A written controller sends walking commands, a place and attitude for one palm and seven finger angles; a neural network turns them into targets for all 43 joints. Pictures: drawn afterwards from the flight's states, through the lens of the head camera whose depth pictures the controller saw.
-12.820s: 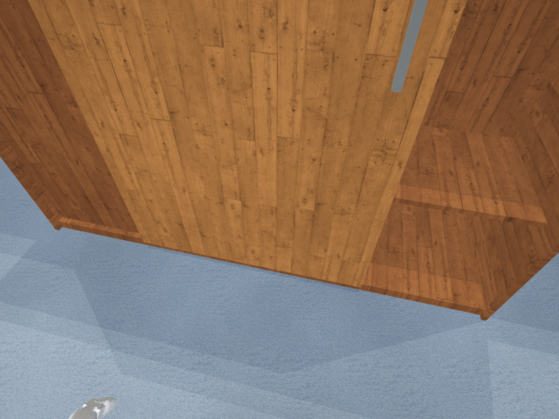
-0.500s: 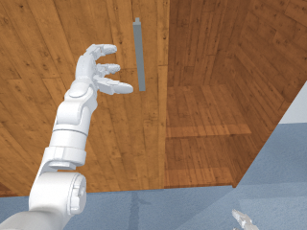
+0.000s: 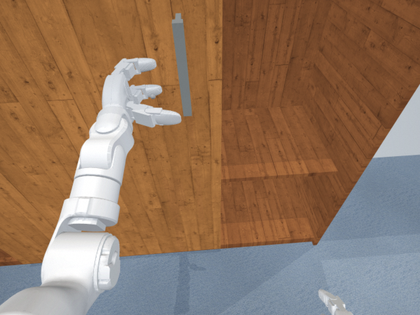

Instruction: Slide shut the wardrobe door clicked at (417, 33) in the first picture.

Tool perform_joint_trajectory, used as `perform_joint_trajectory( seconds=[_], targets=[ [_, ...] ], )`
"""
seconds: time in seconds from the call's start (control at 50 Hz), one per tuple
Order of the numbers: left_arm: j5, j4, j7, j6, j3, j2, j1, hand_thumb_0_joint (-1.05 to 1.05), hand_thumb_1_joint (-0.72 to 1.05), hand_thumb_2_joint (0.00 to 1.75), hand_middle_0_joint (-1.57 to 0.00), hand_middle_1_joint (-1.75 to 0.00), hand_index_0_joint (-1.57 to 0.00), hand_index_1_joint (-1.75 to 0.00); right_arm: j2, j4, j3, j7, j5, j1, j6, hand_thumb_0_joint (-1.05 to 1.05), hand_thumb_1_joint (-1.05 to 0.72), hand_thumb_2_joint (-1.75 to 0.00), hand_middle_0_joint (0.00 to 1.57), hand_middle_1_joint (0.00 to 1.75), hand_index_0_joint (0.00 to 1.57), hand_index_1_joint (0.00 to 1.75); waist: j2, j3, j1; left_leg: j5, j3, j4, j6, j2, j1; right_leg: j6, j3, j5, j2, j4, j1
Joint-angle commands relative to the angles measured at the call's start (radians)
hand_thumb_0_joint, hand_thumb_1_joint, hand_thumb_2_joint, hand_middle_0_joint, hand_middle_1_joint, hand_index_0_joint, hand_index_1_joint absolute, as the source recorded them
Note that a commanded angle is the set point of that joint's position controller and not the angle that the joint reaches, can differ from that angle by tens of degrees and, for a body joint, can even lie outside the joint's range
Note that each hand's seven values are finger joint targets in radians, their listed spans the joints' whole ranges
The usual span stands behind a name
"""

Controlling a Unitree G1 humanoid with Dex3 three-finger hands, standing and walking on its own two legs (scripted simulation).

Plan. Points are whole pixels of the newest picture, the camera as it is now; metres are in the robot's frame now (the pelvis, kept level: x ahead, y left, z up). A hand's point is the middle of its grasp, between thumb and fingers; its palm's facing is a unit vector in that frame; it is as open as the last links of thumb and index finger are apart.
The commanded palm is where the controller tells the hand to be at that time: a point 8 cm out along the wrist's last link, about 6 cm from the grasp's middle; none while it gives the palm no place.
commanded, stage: move the hooked fingers beside the handle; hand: left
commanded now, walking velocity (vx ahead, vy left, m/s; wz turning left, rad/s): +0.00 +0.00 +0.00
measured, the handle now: (183, 68) +0.53 +0.08 +0.23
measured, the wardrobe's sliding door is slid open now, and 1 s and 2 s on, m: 0.47 0.47 0.47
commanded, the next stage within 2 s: feel for the door with the fingertips in 0.06 s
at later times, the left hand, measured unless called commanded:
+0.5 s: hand (164, 87) +0.44 +0.10 +0.24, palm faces +0.08 -1.00 +0.01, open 14.0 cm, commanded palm +0.42 +0.15 +0.23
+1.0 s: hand (170, 79) +0.47 +0.10 +0.24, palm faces +0.09 -1.00 +0.01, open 14.0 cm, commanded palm +0.44 +0.15 +0.23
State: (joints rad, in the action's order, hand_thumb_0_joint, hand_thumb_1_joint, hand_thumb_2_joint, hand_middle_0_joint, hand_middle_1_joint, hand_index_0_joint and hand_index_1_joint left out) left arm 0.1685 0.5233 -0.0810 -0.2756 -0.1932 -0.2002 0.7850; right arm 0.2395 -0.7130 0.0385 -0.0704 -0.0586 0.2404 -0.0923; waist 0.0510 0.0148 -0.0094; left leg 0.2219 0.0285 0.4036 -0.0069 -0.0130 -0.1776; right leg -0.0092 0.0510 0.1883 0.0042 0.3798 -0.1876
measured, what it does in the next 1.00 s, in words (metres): stands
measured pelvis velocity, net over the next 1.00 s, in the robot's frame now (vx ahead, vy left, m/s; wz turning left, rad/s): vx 0.01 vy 0.00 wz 0.00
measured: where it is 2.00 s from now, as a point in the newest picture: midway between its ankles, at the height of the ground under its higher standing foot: outside the picture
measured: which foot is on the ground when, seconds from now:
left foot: down 0.00-1.00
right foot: down 0.00-1.00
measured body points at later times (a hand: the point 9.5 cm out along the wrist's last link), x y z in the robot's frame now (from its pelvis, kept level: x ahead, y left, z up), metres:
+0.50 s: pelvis +0.01 +0.01 +0.00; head +0.00 -0.01 +0.45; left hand +0.43 +0.16 +0.24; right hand +0.15 -0.23 -0.11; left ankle +0.00 +0.11 -0.74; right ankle +0.01 -0.11 -0.74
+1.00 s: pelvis +0.01 +0.00 +0.00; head +0.02 -0.01 +0.45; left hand +0.46 +0.15 +0.24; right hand +0.13 -0.24 -0.12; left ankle +0.00 +0.11 -0.74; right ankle +0.01 -0.11 -0.74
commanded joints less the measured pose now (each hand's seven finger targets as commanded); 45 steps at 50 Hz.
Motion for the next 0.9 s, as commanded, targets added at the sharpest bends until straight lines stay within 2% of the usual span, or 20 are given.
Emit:
perform_joint_trajectory(
  seconds=[0.0, 0.02, 0.06, 0.12, 0.16, 0.2, 0.28, 0.32, 0.38, 0.4, 0.46, 0.52, 0.56, 0.62, 0.66, 0.68, 0.74, 0.76, 0.8, 0.88],
  targets=[
    [-0.027, -0.377, -0.033, 0.170, -0.058, -0.242, 0.653, 0.00, -0.50, 0.30, -0.30, -1.20, -0.30, -1.20, 0.095, 0.144, -0.042, 0.000, 0.009, -0.104, -0.075, 0.00, -0.90, -0.90, 0.20, 0.30, 0.20, 0.30, -0.025, 0.432, -0.007, -0.274, -0.020, -0.016, -0.024, 0.008, 0.161, -0.009, -0.031, -0.247, -0.014, -0.012, 0.130],
    [-0.034, -0.351, -0.036, 0.157, -0.059, -0.234, 0.623, 0.00, -0.50, 0.30, -0.30, -1.20, -0.30, -1.20, 0.094, 0.142, -0.042, 0.002, 0.008, -0.100, -0.075, 0.00, -0.90, -0.90, 0.20, 0.30, 0.20, 0.30, -0.016, 0.425, -0.003, -0.283, -0.016, -0.016, -0.022, 0.009, 0.154, -0.009, -0.029, -0.261, -0.013, -0.011, 0.129],
    [-0.045, -0.211, -0.036, 0.105, -0.091, -0.262, 0.512, 0.00, -0.50, 0.30, -0.30, -1.20, -0.30, -1.20, 0.107, 0.128, -0.044, 0.001, 0.008, -0.089, -0.057, 0.00, -0.90, -0.90, 0.20, 0.30, 0.20, 0.30, -0.075, 0.349, 0.011, -0.249, -0.011, -0.035, -0.020, 0.008, 0.092, -0.009, -0.018, -0.238, -0.009, -0.024, 0.137],
    [-0.036, -0.052, -0.011, 0.009, -0.088, -0.238, 0.400, 0.00, -0.50, 0.30, -0.30, -1.20, -0.30, -1.20, 0.118, 0.133, -0.038, -0.004, -0.005, -0.080, -0.034, 0.00, -0.90, -0.90, 0.20, 0.30, 0.20, 0.30, -0.137, 0.223, 0.009, -0.195, -0.002, -0.052, -0.023, 0.007, 0.028, -0.003, -0.013, -0.208, -0.009, -0.045, 0.093],
    [-0.026, -0.042, 0.006, -0.014, -0.057, -0.194, 0.374, 0.00, -0.50, 0.30, -0.30, -1.20, -0.30, -1.20, 0.121, 0.148, -0.036, -0.003, -0.010, -0.090, -0.022, 0.00, -0.90, -0.90, 0.20, 0.30, 0.20, 0.30, -0.117, 0.206, 0.014, -0.196, -0.002, -0.057, -0.022, 0.008, 0.031, -0.010, -0.009, -0.192, -0.008, -0.051, 0.089],
    [-0.007, -0.139, 0.014, 0.008, -0.014, -0.138, 0.452, 0.00, -0.50, 0.30, -0.30, -1.20, -0.30, -1.20, 0.112, 0.158, -0.040, 0.000, -0.009, -0.091, -0.033, 0.00, -0.90, -0.90, 0.20, 0.30, 0.20, 0.30, -0.087, 0.239, -0.006, -0.213, -0.003, -0.044, -0.024, 0.005, 0.075, -0.008, -0.014, -0.210, -0.013, -0.048, 0.065],
    [0.009, -0.365, -0.001, 0.112, -0.025, -0.155, 0.576, 0.00, -0.50, 0.30, -0.30, -1.20, -0.30, -1.20, 0.105, 0.168, -0.052, 0.002, 0.001, -0.099, -0.061, 0.00, -0.90, -0.90, 0.20, 0.30, 0.20, 0.30, -0.070, 0.375, -0.012, -0.282, -0.011, -0.017, -0.028, 0.002, 0.153, -0.009, -0.026, -0.268, -0.019, -0.025, 0.101],
    [0.000, -0.399, -0.015, 0.137, 0.004, -0.131, 0.616, 0.00, -0.50, 0.30, -0.30, -1.20, -0.30, -1.20, 0.097, 0.156, -0.052, 0.004, 0.004, -0.098, -0.073, 0.00, -0.90, -0.90, 0.20, 0.30, 0.20, 0.30, -0.054, 0.393, -0.021, -0.302, -0.012, -0.006, -0.026, 0.002, 0.173, -0.007, -0.024, -0.282, -0.019, -0.014, 0.092],
    [-0.030, -0.362, -0.043, 0.121, 0.032, -0.116, 0.615, 0.00, -0.50, 0.30, -0.30, -1.20, -0.30, -1.20, 0.096, 0.134, -0.051, 0.009, 0.005, -0.092, -0.071, 0.00, -0.90, -0.90, 0.20, 0.30, 0.20, 0.30, -0.021, 0.353, -0.026, -0.282, -0.019, -0.013, -0.015, 0.000, 0.167, -0.010, -0.015, -0.234, -0.021, -0.019, 0.057],
    [-0.036, -0.343, -0.051, 0.101, 0.058, -0.081, 0.602, 0.00, -0.50, 0.30, -0.30, -1.20, -0.30, -1.20, 0.092, 0.134, -0.048, 0.010, 0.004, -0.098, -0.071, 0.00, -0.90, -0.90, 0.20, 0.30, 0.20, 0.30, 0.003, 0.338, -0.026, -0.275, -0.018, -0.012, -0.014, 0.002, 0.163, -0.011, -0.015, -0.227, -0.019, -0.019, 0.042],
    [-0.042, -0.228, -0.079, 0.038, 0.033, -0.089, 0.563, 0.00, -0.50, 0.30, -0.30, -1.20, -0.30, -1.20, 0.100, 0.119, -0.046, 0.009, 0.009, -0.091, -0.052, 0.00, -0.90, -0.90, 0.20, 0.30, 0.20, 0.30, -0.057, 0.299, -0.016, -0.246, -0.024, -0.027, -0.010, 0.005, 0.120, -0.014, -0.007, -0.195, -0.016, -0.029, 0.050],
    [-0.026, -0.197, -0.089, 0.005, 0.008, -0.075, 0.538, 0.00, -0.50, 0.30, -0.30, -1.20, -0.30, -1.20, 0.098, 0.127, -0.043, 0.009, 0.011, -0.098, -0.040, 0.00, -0.90, -0.90, 0.20, 0.30, 0.20, 0.30, -0.122, 0.320, -0.006, -0.291, -0.018, -0.023, -0.013, 0.006, 0.113, -0.011, -0.007, -0.264, -0.017, -0.016, 0.079],
    [-0.022, -0.169, -0.095, 0.003, -0.035, -0.110, 0.501, 0.00, -0.50, 0.30, -0.30, -1.20, -0.30, -1.20, 0.100, 0.129, -0.042, 0.010, 0.016, -0.099, -0.025, 0.00, -0.90, -0.90, 0.20, 0.30, 0.20, 0.30, -0.147, 0.327, 0.012, -0.311, -0.012, -0.027, -0.013, 0.008, 0.092, -0.011, -0.008, -0.292, -0.012, -0.013, 0.118],
    [-0.034, -0.210, -0.103, 0.029, -0.042, -0.111, 0.514, 0.00, -0.50, 0.30, -0.30, -1.20, -0.30, -1.20, 0.090, 0.144, -0.043, 0.014, 0.019, -0.099, -0.018, 0.00, -0.90, -0.90, 0.20, 0.30, 0.20, 0.30, -0.158, 0.339, 0.011, -0.341, 0.001, -0.020, -0.019, 0.006, 0.097, -0.005, -0.015, -0.350, -0.011, -0.003, 0.131],
    [-0.055, -0.226, -0.110, 0.049, -0.031, -0.121, 0.519, 0.00, -0.50, 0.30, -0.30, -1.20, -0.30, -1.20, 0.088, 0.146, -0.043, 0.018, 0.020, -0.099, -0.009, 0.00, -0.90, -0.90, 0.20, 0.30, 0.20, 0.30, -0.120, 0.324, 0.015, -0.344, 0.004, -0.022, -0.016, 0.003, 0.096, -0.009, -0.015, -0.336, -0.007, -0.002, 0.131],
    [-0.058, -0.241, -0.110, 0.056, -0.011, -0.099, 0.542, 0.00, -0.50, 0.30, -0.30, -1.20, -0.30, -1.20, 0.086, 0.151, -0.044, 0.019, 0.019, -0.097, -0.012, 0.00, -0.90, -0.90, 0.20, 0.30, 0.20, 0.30, -0.121, 0.320, 0.002, -0.336, 0.004, -0.019, -0.020, 0.002, 0.103, -0.006, -0.019, -0.338, -0.010, -0.007, 0.115],
    [-0.070, -0.232, -0.103, 0.058, -0.001, -0.116, 0.598, 0.00, -0.50, 0.30, -0.30, -1.20, -0.30, -1.20, 0.089, 0.141, -0.047, 0.014, 0.016, -0.085, -0.010, 0.00, -0.90, -0.90, 0.20, 0.30, 0.20, 0.30, -0.113, 0.318, -0.018, -0.304, 0.005, -0.015, -0.023, 0.002, 0.110, -0.004, -0.023, -0.312, -0.010, -0.013, 0.095],
    [-0.071, -0.231, -0.099, 0.062, 0.011, -0.116, 0.616, 0.00, -0.50, 0.30, -0.30, -1.20, -0.30, -1.20, 0.092, 0.140, -0.047, 0.013, 0.018, -0.086, -0.007, 0.00, -0.90, -0.90, 0.20, 0.30, 0.20, 0.30, -0.094, 0.312, -0.015, -0.296, 0.001, -0.018, -0.021, 0.002, 0.108, -0.009, -0.021, -0.290, -0.007, -0.016, 0.101],
    [-0.063, -0.236, -0.087, 0.063, 0.036, -0.092, 0.672, 0.00, -0.50, 0.30, -0.30, -1.20, -0.30, -1.20, 0.091, 0.134, -0.049, 0.007, 0.014, -0.081, -0.016, 0.00, -0.90, -0.90, 0.20, 0.30, 0.20, 0.30, -0.063, 0.326, -0.037, -0.288, -0.004, -0.011, -0.022, 0.002, 0.137, -0.008, -0.024, -0.279, -0.012, -0.019, 0.070],
    [-0.041, -0.202, -0.069, 0.070, 0.056, -0.062, 0.702, 0.00, -0.50, 0.30, -0.30, -1.20, -0.30, -1.20, 0.094, 0.119, -0.050, 0.002, 0.014, -0.063, -0.028, 0.00, -0.90, -0.90, 0.20, 0.30, 0.20, 0.30, -0.043, 0.352, -0.045, -0.295, -0.015, -0.006, -0.018, 0.003, 0.151, -0.012, -0.019, -0.273, -0.016, -0.017, 0.060]
  ],
)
